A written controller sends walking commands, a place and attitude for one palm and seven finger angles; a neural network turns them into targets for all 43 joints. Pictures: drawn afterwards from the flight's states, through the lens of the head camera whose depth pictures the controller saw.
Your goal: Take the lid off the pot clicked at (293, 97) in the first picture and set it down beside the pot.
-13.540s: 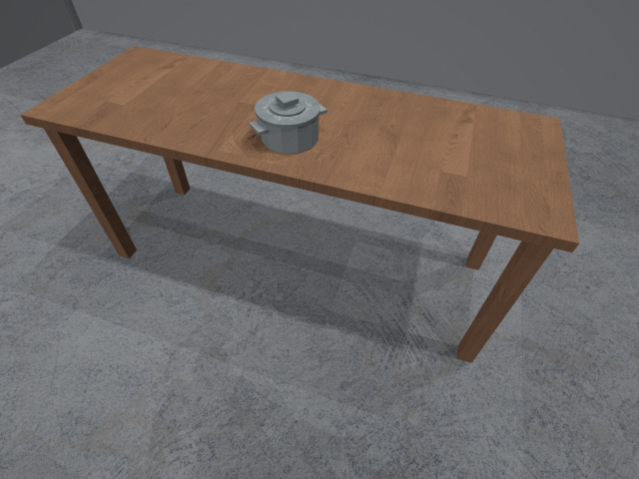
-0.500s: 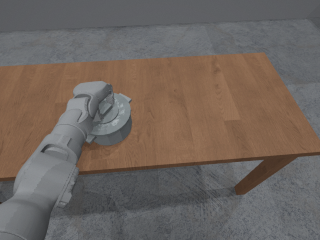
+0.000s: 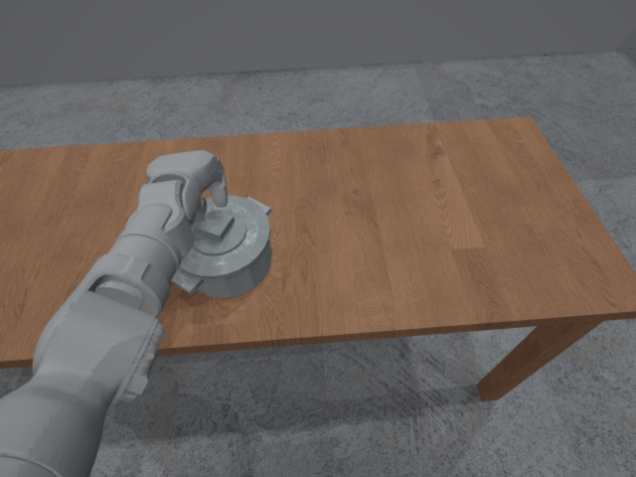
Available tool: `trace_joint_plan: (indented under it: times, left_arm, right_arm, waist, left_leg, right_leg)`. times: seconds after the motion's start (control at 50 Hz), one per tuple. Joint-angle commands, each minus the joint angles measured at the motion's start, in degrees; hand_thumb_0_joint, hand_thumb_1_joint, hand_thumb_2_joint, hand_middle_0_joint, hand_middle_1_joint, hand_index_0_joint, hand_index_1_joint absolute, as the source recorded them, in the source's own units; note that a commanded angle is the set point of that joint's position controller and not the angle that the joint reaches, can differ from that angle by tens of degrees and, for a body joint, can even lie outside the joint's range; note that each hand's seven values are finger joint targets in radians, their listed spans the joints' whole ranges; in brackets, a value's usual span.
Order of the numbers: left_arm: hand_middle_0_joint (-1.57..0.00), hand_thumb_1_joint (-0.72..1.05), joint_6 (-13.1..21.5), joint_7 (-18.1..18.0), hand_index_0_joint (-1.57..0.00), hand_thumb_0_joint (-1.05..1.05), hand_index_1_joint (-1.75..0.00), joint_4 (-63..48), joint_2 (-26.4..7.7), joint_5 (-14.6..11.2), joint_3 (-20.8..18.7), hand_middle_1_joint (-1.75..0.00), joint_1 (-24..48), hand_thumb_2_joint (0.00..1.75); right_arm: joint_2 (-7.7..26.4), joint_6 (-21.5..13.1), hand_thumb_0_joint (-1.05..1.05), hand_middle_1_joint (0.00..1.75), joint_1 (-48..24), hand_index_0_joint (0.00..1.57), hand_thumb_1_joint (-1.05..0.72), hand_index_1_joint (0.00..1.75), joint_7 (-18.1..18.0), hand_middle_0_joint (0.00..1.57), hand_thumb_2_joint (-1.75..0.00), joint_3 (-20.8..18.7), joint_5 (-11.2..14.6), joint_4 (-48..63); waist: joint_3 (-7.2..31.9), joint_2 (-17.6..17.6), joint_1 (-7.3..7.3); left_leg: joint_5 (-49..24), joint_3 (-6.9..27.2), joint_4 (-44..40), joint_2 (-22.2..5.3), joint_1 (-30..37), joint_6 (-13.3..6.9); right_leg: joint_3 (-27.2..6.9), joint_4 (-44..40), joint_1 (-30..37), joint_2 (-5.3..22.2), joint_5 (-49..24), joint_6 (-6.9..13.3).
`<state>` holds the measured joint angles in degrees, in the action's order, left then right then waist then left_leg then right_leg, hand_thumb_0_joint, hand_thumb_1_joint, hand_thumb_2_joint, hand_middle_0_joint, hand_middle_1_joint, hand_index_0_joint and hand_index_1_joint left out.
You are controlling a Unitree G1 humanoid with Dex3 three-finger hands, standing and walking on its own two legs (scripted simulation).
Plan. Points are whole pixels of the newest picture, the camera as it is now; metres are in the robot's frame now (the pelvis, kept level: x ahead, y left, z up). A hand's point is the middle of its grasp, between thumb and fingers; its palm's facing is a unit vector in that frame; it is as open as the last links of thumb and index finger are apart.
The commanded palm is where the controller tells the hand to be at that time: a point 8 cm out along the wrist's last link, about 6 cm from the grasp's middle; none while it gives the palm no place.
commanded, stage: lift the lid straight up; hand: left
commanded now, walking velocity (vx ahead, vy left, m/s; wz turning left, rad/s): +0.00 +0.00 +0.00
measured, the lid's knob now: (216, 224) +0.49 +0.14 +0.00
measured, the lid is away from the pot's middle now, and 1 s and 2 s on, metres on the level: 0.00 0.00 0.00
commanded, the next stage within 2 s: open the fingers wide in 0.10 s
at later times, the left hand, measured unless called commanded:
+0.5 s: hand (194, 198) +0.47 +0.14 +0.09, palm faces -0.36 -0.04 -0.93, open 5.4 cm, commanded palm +0.47 +0.14 +0.15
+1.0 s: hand (202, 192) +0.47 +0.13 +0.09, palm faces -0.32 -0.05 -0.94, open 9.4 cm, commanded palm +0.47 +0.14 +0.16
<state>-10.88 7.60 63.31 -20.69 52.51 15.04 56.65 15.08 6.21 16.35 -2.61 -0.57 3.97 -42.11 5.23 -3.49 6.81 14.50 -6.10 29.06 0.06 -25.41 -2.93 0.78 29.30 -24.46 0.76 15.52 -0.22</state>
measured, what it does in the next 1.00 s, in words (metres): stands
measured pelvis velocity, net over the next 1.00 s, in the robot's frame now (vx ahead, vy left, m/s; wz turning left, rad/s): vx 0.00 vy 0.00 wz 0.01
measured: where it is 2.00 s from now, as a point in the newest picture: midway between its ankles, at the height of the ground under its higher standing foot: outside the picture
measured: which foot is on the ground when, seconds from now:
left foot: down 0.00-1.00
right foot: down 0.00-1.00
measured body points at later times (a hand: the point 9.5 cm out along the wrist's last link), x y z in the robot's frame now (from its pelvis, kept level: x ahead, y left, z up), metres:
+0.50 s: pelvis +0.00 +0.00 +0.00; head +0.05 -0.02 +0.45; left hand +0.48 +0.14 +0.14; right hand +0.07 -0.27 -0.13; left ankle -0.01 +0.09 -0.73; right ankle -0.02 -0.12 -0.73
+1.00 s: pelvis +0.00 +0.00 +0.00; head +0.05 -0.02 +0.45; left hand +0.48 +0.13 +0.15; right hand +0.06 -0.27 -0.13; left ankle -0.01 +0.09 -0.73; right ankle -0.02 -0.12 -0.73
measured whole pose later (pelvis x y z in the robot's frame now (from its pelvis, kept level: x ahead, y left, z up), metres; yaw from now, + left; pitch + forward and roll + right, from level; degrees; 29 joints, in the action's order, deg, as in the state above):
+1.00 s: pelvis +0.00 +0.00 +0.00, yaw +0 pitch +10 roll +0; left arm -8.5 10.8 56.5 -20.8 52.6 14.7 56.5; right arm 15.0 5.8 15.6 -3.6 -0.5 3.5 -41.2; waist 4.3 -3.5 6.5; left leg 13.6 -5.6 27.1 0.5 -23.1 -3.0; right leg 1.2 27.4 -22.0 1.0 14.8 -0.3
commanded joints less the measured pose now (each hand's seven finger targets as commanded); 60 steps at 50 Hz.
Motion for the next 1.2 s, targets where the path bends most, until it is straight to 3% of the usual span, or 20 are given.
trace_joint_plan:
  times: [0.0,0.04,0.1,0.14,0.16,0.26,0.34,0.38,0.48,0.62,0.68,0.7,0.78,0.82,0.92,0.96,1.02,1.08,1.14,1.18]
  left_arm:
    - [-0.87,0.69,2.98,0.28,-0.76,0.0,-1.08,-18.24,-12.73,0.13,-3.62,-1.14,33.15,0.93]
    - [-0.87,0.69,4.15,0.27,-0.76,0.0,-1.08,-18.19,-16.92,0.86,-6.97,-1.14,32.15,0.93]
    - [-0.87,0.69,2.77,-0.85,-0.76,0.0,-1.08,-13.28,-12.36,2.07,-3.4,-1.14,29.38,0.93]
    - [-0.87,0.69,1.61,-1.44,-0.76,0.0,-1.08,-10.11,-13.71,2.16,-5.29,-1.14,25.42,0.93]
    - [-0.87,0.69,0.9,-1.18,-0.76,0.0,-1.08,-10.97,-10.27,1.29,-2.45,-1.14,26.35,0.93]
    - [-0.84,0.6,0.01,1.49,-0.74,0.0,-1.01,-14.01,-9.51,0.22,-1.59,-1.06,28.45,0.93]
    - [-0.81,0.51,2.45,2.43,-0.72,0.0,-0.94,-19.27,-12.94,0.58,-3.06,-0.99,35.01,0.95]
    - [-0.8,0.47,2.73,2.12,-0.71,0.0,-0.91,-16.48,-13.67,0.76,-3.35,-0.95,33.9,0.95]
    - [-0.76,0.36,2.86,0.92,-0.69,0.0,-0.83,-15.3,-10.35,1.28,-1.88,-0.87,32.02,0.96]
    - [-0.71,0.21,1.03,0.15,-0.66,0.0,-0.71,-13.28,-13.94,1.53,-4.52,-0.73,31.22,0.98]
    - [-0.69,0.14,2.03,-0.03,-0.65,0.0,-0.65,-17.55,-13.18,1.57,-4.09,-0.67,33.51,0.98]
    - [-0.69,0.12,1.72,0.2,-0.65,0.0,-0.63,-16.03,-10.22,1.42,-1.9,-0.65,32.78,0.99]
    - [-0.66,0.03,0.86,0.5,-0.63,0.0,-0.56,-11.36,-11.42,1.22,-3.54,-0.57,27.48,1.0]
    - [-0.65,-0.02,0.05,0.84,-0.63,0.0,-0.51,-9.96,-9.29,1.13,-1.34,-0.52,28.8,1.01]
    - [-0.64,-0.09,2.87,-0.07,-0.63,0.0,-0.45,-22.46,-14.96,1.23,-5.32,-0.45,37.8,1.02]
    - [-0.64,-0.09,3.71,-0.61,-0.63,0.0,-0.45,-23.44,-15.7,1.76,-6.11,-0.45,36.96,1.02]
    - [-0.64,-0.09,-1.05,-1.03,-0.63,0.0,-0.45,-9.41,-11.23,1.93,-2.99,-0.45,29.29,1.02]
    - [-0.64,-0.09,-4.09,0.26,-0.63,0.0,-0.45,-7.78,-9.83,0.89,-1.19,-0.45,31.6,1.02]
    - [-0.64,-0.09,-1.31,2.62,-0.63,0.0,-0.45,-21.92,-9.49,-0.11,-0.67,-0.45,41.1,1.02]
    - [-0.64,-0.09,-0.25,3.84,-0.63,0.0,-0.45,-20.01,-13.09,0.81,-2.97,-0.45,38.55,1.02]
  right_arm:
    - [8.3,-1.84,0.0,0.3,1.51,0.2,-0.9,0.3,-1.14,0.2,-0.9,-2.9,-0.5,6.31]
    - [8.2,-1.7,0.0,0.3,1.81,0.2,-0.9,0.3,-1.8,0.2,-0.9,-2.67,-0.62,6.23]
    - [7.87,-1.44,0.0,0.3,1.29,0.2,-0.9,0.3,-1.46,0.2,-0.9,-2.36,-0.44,5.48]
    - [8.25,-1.28,0.0,0.3,0.24,0.2,-0.9,0.3,-1.17,0.2,-0.9,-1.99,-0.32,6.02]
    - [8.12,-1.08,0.0,0.3,0.07,0.2,-0.9,0.3,-0.78,0.2,-0.9,-1.98,-0.4,6.26]
    - [8.15,-0.59,0.0,0.3,-0.8,0.2,-0.9,0.3,-0.43,0.2,-0.9,-2.28,-0.43,7.37]
    - [8.0,-1.05,0.0,0.3,-0.61,0.2,-0.9,0.3,-1.66,0.2,-0.9,-2.13,-0.3,7.27]
    - [8.15,-1.12,0.0,0.3,0.19,0.2,-0.9,0.3,-2.0,0.2,-0.9,-1.96,-0.25,6.33]
    - [7.9,-1.41,0.0,0.3,0.43,0.2,-0.9,0.3,-1.41,0.2,-0.9,-2.06,-0.5,5.96]
    - [8.42,-0.77,0.0,0.3,0.23,0.2,-0.9,0.3,-1.41,0.2,-0.9,-1.92,-0.5,6.19]
    - [8.0,-1.33,0.0,0.3,0.35,0.2,-0.9,0.3,-1.49,0.2,-0.9,-2.24,-0.68,6.56]
    - [7.75,-1.36,0.0,0.3,0.28,0.2,-0.9,0.3,-1.3,0.2,-0.9,-2.39,-0.61,6.21]
    - [8.29,-0.95,0.0,0.3,0.47,0.2,-0.9,0.3,-0.89,0.2,-0.9,-2.25,-0.65,5.8]
    - [8.56,-0.71,0.0,0.3,0.41,0.2,-0.9,0.3,-0.89,0.2,-0.9,-1.97,-0.4,5.45]
    - [7.67,-2.06,0.0,0.3,0.36,0.2,-0.9,0.3,-1.44,0.2,-0.9,-2.34,-0.81,6.68]
    - [7.27,-2.64,0.0,0.3,0.61,0.2,-0.9,0.3,-1.54,0.2,-0.9,-2.5,-1.01,6.5]
    - [7.93,-1.32,0.0,0.3,0.22,0.2,-0.9,0.3,-1.07,0.2,-0.9,-1.93,-0.43,4.83]
    - [8.86,-1.08,0.0,0.3,-1.01,0.2,-0.9,0.3,-0.92,0.2,-0.9,-1.5,0.05,5.2]
    - [7.61,-2.64,0.0,0.3,-2.61,0.2,-0.9,0.3,-0.76,0.2,-0.9,-1.86,-0.31,7.63]
    - [7.71,-2.71,0.0,0.3,-1.31,0.2,-0.9,0.3,-1.05,0.2,-0.9,-1.94,-0.63,7.0]
  waist:
    - [26.64,2.47,1.02]
    - [26.78,3.32,0.27]
    - [19.79,3.06,0.31]
    - [18.6,4.37,-1.0]
    - [18.03,3.23,-0.44]
    - [21.48,4.28,0.04]
    - [24.24,4.32,0.9]
    - [22.02,4.47,1.13]
    - [21.87,1.43,0.3]
    - [22.61,5.62,-0.05]
    - [26.11,2.99,-0.02]
    - [23.64,2.24,0.49]
    - [20.71,4.38,-0.27]
    - [18.21,5.24,0.42]
    - [29.08,-0.95,-0.09]
    - [30.72,-0.5,-0.43]
    - [17.41,5.45,0.01]
    - [15.55,7.81,0.45]
    - [26.26,0.96,0.34]
    - [28.12,1.26,0.26]
  left_leg:
    - [-21.03,4.84,-0.11,0.23,20.99,-1.96]
    - [-22.75,5.07,-0.11,0.17,20.34,-2.01]
    - [-19.46,4.38,-0.99,-0.14,17.24,-1.48]
    - [-18.32,4.47,-1.66,0.01,14.79,-1.1]
    - [-17.65,4.12,-1.86,-0.09,15.08,-1.0]
    - [-19.64,4.13,-0.77,0.32,17.28,-1.6]
    - [-19.47,4.6,-0.85,0.57,19.23,-2.19]
    - [-17.54,4.49,-1.3,0.5,18.43,-2.09]
    - [-19.46,5.09,-1.22,0.18,19.6,-1.4]
    - [-18.26,4.37,-1.69,0.29,16.35,-1.64]
    - [-23.0,4.98,-1.17,0.25,19.99,-1.75]
    - [-22.68,4.89,-0.98,-0.04,19.96,-1.61]
    - [-21.45,4.74,-1.32,0.03,17.93,-1.46]
    - [-17.88,4.55,-1.92,0.0,16.0,-1.38]
    - [-24.42,5.75,-0.91,-0.01,23.82,-1.61]
    - [-28.56,6.29,-0.3,-0.23,25.62,-1.66]
    - [-18.79,4.69,-2.25,-0.53,16.07,-1.15]
    - [-14.08,4.07,-3.28,-0.05,13.45,-1.23]
    - [-21.31,5.32,-1.53,0.53,22.18,-1.84]
    - [-23.7,5.97,-0.96,0.64,24.38,-1.98]
  right_leg:
    - [0.04,-2.65,5.71,-1.84,-22.65,1.79]
    - [-0.2,-2.84,7.07,-1.84,-24.24,2.01]
    - [0.69,-3.0,3.94,-2.0,-21.2,2.17]
    - [0.64,-2.98,5.13,-1.94,-20.27,2.47]
    - [0.76,-2.93,4.97,-1.81,-20.14,2.29]
    - [0.32,-3.05,6.87,-1.6,-23.09,1.92]
    - [-0.18,-3.73,7.13,-1.58,-23.21,1.88]
    - [-0.03,-3.9,6.21,-1.72,-21.49,1.83]
    - [0.82,-3.05,3.77,-1.94,-20.26,2.39]
    - [0.16,-3.51,7.63,-1.8,-22.38,2.0]
    - [0.21,-3.12,7.94,-1.8,-25.03,2.13]
    - [0.7,-3.25,6.03,-1.82,-23.84,2.11]
    - [0.9,-3.35,5.47,-2.03,-22.55,2.07]
    - [1.06,-3.65,3.86,-2.11,-20.11,2.05]
    - [0.24,-2.84,7.63,-1.64,-24.32,2.28]
    - [0.31,-2.74,7.85,-1.92,-26.1,2.2]
    - [1.42,-3.81,4.94,-2.08,-20.71,2.06]
    - [0.86,-4.45,5.31,-1.8,-19.02,1.76]
    - [0.2,-3.46,7.54,-1.29,-23.87,2.07]
    - [0.14,-3.51,8.36,-1.49,-25.03,1.92]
